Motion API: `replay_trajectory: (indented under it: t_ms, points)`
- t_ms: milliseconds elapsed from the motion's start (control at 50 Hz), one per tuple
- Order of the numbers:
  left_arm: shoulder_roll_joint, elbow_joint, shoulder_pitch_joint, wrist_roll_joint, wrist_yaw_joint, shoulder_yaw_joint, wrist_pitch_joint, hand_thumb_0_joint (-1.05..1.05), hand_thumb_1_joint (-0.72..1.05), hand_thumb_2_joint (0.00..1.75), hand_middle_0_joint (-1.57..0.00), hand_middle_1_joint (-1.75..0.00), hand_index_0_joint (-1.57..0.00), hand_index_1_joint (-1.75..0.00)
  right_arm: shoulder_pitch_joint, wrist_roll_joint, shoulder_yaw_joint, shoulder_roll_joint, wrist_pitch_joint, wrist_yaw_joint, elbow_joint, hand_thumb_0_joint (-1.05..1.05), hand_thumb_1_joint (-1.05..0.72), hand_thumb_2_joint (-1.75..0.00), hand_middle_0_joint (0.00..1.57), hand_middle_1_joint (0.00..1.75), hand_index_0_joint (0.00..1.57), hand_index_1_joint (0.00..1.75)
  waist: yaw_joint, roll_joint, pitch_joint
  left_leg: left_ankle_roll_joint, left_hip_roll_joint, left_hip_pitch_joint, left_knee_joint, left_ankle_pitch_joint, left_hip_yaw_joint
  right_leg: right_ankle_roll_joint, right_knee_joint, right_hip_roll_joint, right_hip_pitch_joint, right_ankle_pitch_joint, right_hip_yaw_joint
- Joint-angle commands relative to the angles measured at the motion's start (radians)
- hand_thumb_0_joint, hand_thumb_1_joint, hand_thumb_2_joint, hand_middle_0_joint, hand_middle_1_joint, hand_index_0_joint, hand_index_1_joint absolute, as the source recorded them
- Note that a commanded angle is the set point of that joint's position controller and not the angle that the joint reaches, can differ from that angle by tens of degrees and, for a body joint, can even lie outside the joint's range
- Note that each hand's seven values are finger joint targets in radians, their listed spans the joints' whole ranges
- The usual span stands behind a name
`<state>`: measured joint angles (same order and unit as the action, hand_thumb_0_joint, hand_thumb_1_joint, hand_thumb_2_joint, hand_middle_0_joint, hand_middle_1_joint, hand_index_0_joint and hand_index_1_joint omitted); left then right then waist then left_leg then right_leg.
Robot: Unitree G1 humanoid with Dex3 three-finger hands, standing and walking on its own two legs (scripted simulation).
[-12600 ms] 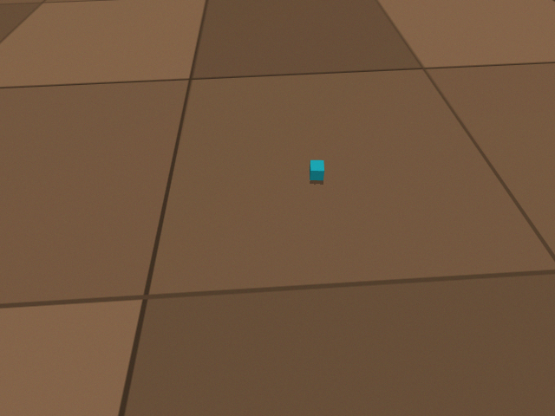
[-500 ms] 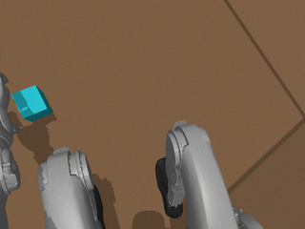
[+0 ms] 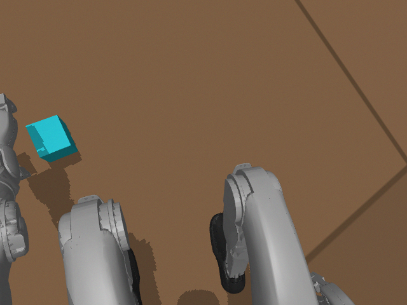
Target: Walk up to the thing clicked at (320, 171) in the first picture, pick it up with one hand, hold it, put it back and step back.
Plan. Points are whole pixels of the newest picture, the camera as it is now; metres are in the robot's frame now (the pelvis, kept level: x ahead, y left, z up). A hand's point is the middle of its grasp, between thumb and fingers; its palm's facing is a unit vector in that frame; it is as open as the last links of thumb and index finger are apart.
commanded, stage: rise first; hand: left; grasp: from above
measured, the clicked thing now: (53, 139) +0.48 +0.27 -0.29
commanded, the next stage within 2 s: approach in 0.10 s
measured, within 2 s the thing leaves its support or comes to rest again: neither
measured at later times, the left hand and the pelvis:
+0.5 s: hand (26, 134) +0.46 +0.28 -0.17, palm faces -0.40 -0.14 -0.91, open 14.3 cm; pelvis +0.00 +0.00 +0.00, yaw +0 degrees
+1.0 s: hand (34, 140) +0.46 +0.28 -0.20, palm faces -0.42 -0.16 -0.89, open 14.4 cm; pelvis +0.00 +0.00 -0.01, yaw -1 degrees
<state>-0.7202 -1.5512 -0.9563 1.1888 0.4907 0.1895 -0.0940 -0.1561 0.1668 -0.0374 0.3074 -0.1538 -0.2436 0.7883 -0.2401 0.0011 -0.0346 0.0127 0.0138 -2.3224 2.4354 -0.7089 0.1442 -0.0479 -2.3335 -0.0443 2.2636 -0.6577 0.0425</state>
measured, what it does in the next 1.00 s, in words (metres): stands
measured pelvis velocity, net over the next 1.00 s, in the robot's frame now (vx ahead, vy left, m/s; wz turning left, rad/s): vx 0.00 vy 0.00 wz -0.01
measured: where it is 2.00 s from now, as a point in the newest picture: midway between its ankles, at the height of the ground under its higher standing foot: (181, 283)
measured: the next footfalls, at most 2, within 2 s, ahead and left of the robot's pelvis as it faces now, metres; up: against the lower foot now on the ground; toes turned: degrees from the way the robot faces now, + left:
none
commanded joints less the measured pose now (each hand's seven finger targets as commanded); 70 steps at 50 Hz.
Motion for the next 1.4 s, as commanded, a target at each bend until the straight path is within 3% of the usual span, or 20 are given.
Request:
replay_trajectory:
  t_ms: [0, 260, 360, 420, 520, 560, 600, 700, 820, 860, 880, 980, 1040, 1080, 1120, 1160, 1200, 1280, 1360, 1380]
  points:
    - [-0.244, 0.103, -0.286, -0.007, 0.034, 0.000, -0.003, 0.00, -0.60, 1.04, -0.10, -0.99, -0.07, -1.01, -0.218, -0.005, 0.074, 0.253, -0.001, 0.008, 0.000, 0.00, -0.91, -0.90, 0.20, 0.30, 0.20, 0.30, -0.027, -0.276, -0.619, -0.040, -0.024, 0.479, -0.271, 0.153, -0.106, 0.075, 0.219, 0.045, -0.295, 0.167, 0.118]
    - [-0.232, 0.167, -0.305, -0.016, 0.036, -0.003, -0.016, 0.00, -0.61, 1.07, -0.08, -0.96, -0.05, -1.00, -0.232, -0.005, 0.082, 0.252, -0.001, 0.012, 0.004, 0.00, -0.90, -0.90, 0.20, 0.30, 0.20, 0.30, -0.022, -0.299, -0.686, -0.039, -0.025, 0.503, -0.270, 0.186, -0.119, 0.074, 0.230, 0.042, -0.333, 0.200, 0.112]
    - [-0.154, 0.145, -0.459, -0.024, 0.050, -0.067, -0.003, 0.00, -0.61, 1.07, -0.08, -0.98, -0.05, -1.01, -0.255, 0.005, 0.078, 0.254, -0.007, 0.016, 0.022, 0.00, -0.90, -0.90, 0.20, 0.30, 0.20, 0.30, -0.093, -0.271, -0.660, -0.038, -0.019, 0.502, -0.254, 0.163, -0.109, 0.074, 0.243, 0.048, -0.292, 0.192, 0.117]
    - [-0.139, 0.077, -0.482, -0.013, 0.065, -0.085, 0.013, 0.00, -0.61, 1.08, -0.08, -0.97, -0.05, -1.01, -0.260, 0.010, 0.064, 0.253, -0.012, 0.018, 0.031, 0.00, -0.90, -0.90, 0.20, 0.30, 0.20, 0.30, -0.098, -0.287, -0.641, -0.035, -0.021, 0.495, -0.258, 0.166, -0.112, 0.076, 0.248, 0.050, -0.300, 0.194, 0.115]
    - [-0.239, 0.023, -0.561, 0.021, 0.087, -0.036, 0.055, 0.00, -0.61, 1.08, -0.10, -0.97, -0.06, -1.01, -0.268, 0.022, 0.041, 0.264, -0.013, 0.011, 0.019, 0.00, -0.90, -0.90, 0.20, 0.30, 0.20, 0.30, -0.102, -0.329, -0.644, -0.033, -0.020, 0.492, -0.263, 0.162, -0.111, 0.081, 0.232, 0.052, -0.298, 0.186, 0.117]
    - [-0.270, -0.005, -0.526, 0.022, 0.093, -0.011, 0.079, 0.00, -0.61, 1.08, -0.09, -0.96, -0.05, -1.00, -0.257, 0.016, 0.033, 0.274, -0.014, 0.008, 0.007, 0.00, -0.90, -0.90, 0.20, 0.30, 0.20, 0.30, -0.079, -0.335, -0.670, -0.033, -0.022, 0.492, -0.269, 0.188, -0.109, 0.083, 0.222, 0.050, -0.304, 0.205, 0.117]
    - [-0.223, -0.081, -0.462, 0.013, 0.078, -0.040, 0.108, 0.00, -0.61, 1.07, -0.08, -0.97, -0.05, -1.00, -0.242, 0.011, 0.022, 0.274, -0.015, 0.001, -0.015, 0.00, -0.90, -0.90, 0.20, 0.30, 0.20, 0.30, -0.092, -0.307, -0.629, -0.041, -0.022, 0.453, -0.258, 0.196, -0.116, 0.079, 0.229, 0.056, -0.315, 0.214, 0.113]
    - [-0.292, -0.113, -0.328, -0.020, 0.030, 0.005, 0.134, 0.00, -0.61, 1.04, -0.10, -0.97, -0.07, -1.00, -0.251, 0.004, 0.012, 0.281, -0.013, -0.004, -0.024, 0.00, -0.90, -0.89, 0.20, 0.30, 0.20, 0.30, -0.074, -0.227, -0.603, -0.056, -0.023, 0.354, -0.238, 0.203, -0.123, 0.064, 0.225, 0.061, -0.408, 0.223, 0.100]
    - [-0.304, 0.068, -0.384, -0.058, 0.008, 0.035, 0.052, 0.00, -0.61, 1.04, -0.08, -0.98, -0.06, -1.01, -0.286, 0.011, 0.022, 0.277, -0.012, -0.006, -0.034, 0.00, -0.90, -0.90, 0.20, 0.30, 0.20, 0.30, -0.086, -0.244, -0.667, -0.051, -0.016, 0.391, -0.222, 0.206, -0.103, 0.063, 0.217, 0.059, -0.452, 0.231, 0.116]
    - [-0.267, 0.137, -0.400, -0.047, 0.010, 0.005, 0.021, 0.00, -0.61, 1.04, -0.08, -0.98, -0.05, -1.00, -0.288, 0.015, 0.030, 0.265, -0.018, -0.009, -0.029, 0.00, -0.89, -0.89, 0.20, 0.30, 0.20, 0.30, -0.094, -0.295, -0.686, -0.044, -0.016, 0.434, -0.212, 0.207, -0.108, 0.066, 0.213, 0.059, -0.433, 0.234, 0.117]
    - [-0.233, 0.187, -0.427, -0.052, 0.017, -0.024, 0.006, 0.00, -0.61, 1.05, -0.08, -0.97, -0.05, -1.00, -0.282, 0.013, 0.033, 0.257, -0.020, -0.008, -0.023, 0.00, -0.89, -0.89, 0.20, 0.30, 0.20, 0.30, -0.083, -0.330, -0.714, -0.039, -0.016, 0.459, -0.217, 0.189, -0.107, 0.070, 0.217, 0.059, -0.416, 0.215, 0.117]
    - [-0.278, 0.344, -0.304, -0.037, 0.072, 0.029, 0.006, 0.00, -0.61, 1.10, -0.09, -0.92, -0.04, -0.97, -0.260, -0.009, 0.090, 0.265, -0.006, -0.002, -0.023, 0.00, -0.90, -0.90, 0.20, 0.30, 0.20, 0.30, -0.016, -0.421, -0.837, -0.020, -0.012, 0.587, -0.268, 0.232, -0.119, 0.085, 0.210, 0.052, -0.416, 0.252, 0.109]
    - [-0.185, 0.217, -0.423, -0.020, 0.069, -0.041, 0.036, 0.00, -0.61, 1.09, -0.10, -0.91, -0.05, -0.96, -0.270, -0.011, 0.081, 0.251, 0.007, 0.000, 0.010, 0.00, -0.90, -0.90, 0.20, 0.30, 0.20, 0.30, -0.092, -0.347, -0.684, -0.032, -0.008, 0.507, -0.246, 0.205, -0.117, 0.083, 0.225, 0.059, -0.313, 0.246, 0.114]
    - [-0.190, 0.123, -0.429, -0.018, 0.063, -0.043, 0.045, 0.00, -0.61, 1.12, -0.12, -0.92, -0.06, -0.97, -0.288, 0.001, 0.066, 0.251, 0.003, 0.002, 0.025, 0.00, -0.90, -0.90, 0.20, 0.30, 0.20, 0.30, -0.113, -0.286, -0.599, -0.039, -0.015, 0.440, -0.232, 0.180, -0.110, 0.080, 0.235, 0.060, -0.298, 0.215, 0.117]
    - [-0.236, 0.050, -0.367, -0.009, 0.060, 0.005, 0.054, 0.00, -0.61, 1.15, -0.12, -0.96, -0.07, -1.01, -0.290, 0.005, 0.068, 0.268, -0.005, 0.006, 0.043, 0.00, -0.90, -0.90, 0.20, 0.30, 0.20, 0.30, -0.071, -0.296, -0.585, -0.032, -0.019, 0.455, -0.260, 0.189, -0.101, 0.085, 0.223, 0.053, -0.286, 0.198, 0.125]
    - [-0.121, -0.037, -0.382, -0.023, 0.042, -0.079, 0.061, 0.00, -0.61, 1.10, -0.10, -0.96, -0.07, -1.00, -0.247, 0.006, 0.051, 0.259, -0.015, 0.000, 0.014, 0.00, -0.89, -0.89, 0.20, 0.30, 0.20, 0.30, -0.106, -0.258, -0.547, -0.037, -0.021, 0.436, -0.269, 0.136, -0.094, 0.082, 0.235, 0.054, -0.264, 0.155, 0.131]
    - [-0.209, -0.029, -0.434, -0.024, 0.036, -0.030, 0.057, 0.00, -0.58, 1.10, -0.13, -0.96, -0.09, -1.00, -0.268, 0.008, 0.052, 0.281, -0.016, 0.004, 0.020, 0.00, -0.89, -0.89, 0.20, 0.30, 0.20, 0.30, -0.109, -0.245, -0.554, -0.041, -0.026, 0.413, -0.266, 0.120, -0.095, 0.080, 0.241, 0.053, -0.296, 0.141, 0.126]
    - [-0.161, -0.045, -0.470, -0.010, 0.015, -0.073, 0.049, 0.00, -0.59, 1.06, -0.12, -0.93, -0.09, -0.97, -0.259, 0.013, 0.036, 0.280, -0.021, 0.005, 0.007, 0.00, -0.89, -0.89, 0.20, 0.30, 0.20, 0.30, -0.142, -0.269, -0.545, -0.038, -0.022, 0.448, -0.264, 0.123, -0.086, 0.077, 0.228, 0.051, -0.272, 0.150, 0.133]
    - [-0.189, 0.018, -0.484, -0.002, 0.035, -0.078, 0.035, 0.00, -0.58, 1.05, -0.14, -0.90, -0.10, -0.94, -0.257, 0.014, 0.030, 0.275, -0.022, 0.001, -0.006, 0.00, -0.89, -0.90, 0.20, 0.30, 0.20, 0.30, -0.102, -0.346, -0.653, -0.026, -0.021, 0.521, -0.252, 0.220, -0.094, 0.081, 0.202, 0.052, -0.318, 0.233, 0.132]
    - [-0.258, 0.021, -0.453, 0.009, 0.047, -0.030, 0.036, 0.00, -0.56, 1.04, -0.15, -0.90, -0.11, -0.94, -0.266, 0.017, 0.030, 0.275, -0.017, -0.002, 0.001, 0.00, -0.89, -0.90, 0.20, 0.30, 0.20, 0.30, -0.079, -0.361, -0.673, -0.025, -0.018, 0.533, -0.248, 0.247, -0.097, 0.081, 0.195, 0.053, -0.333, 0.253, 0.133]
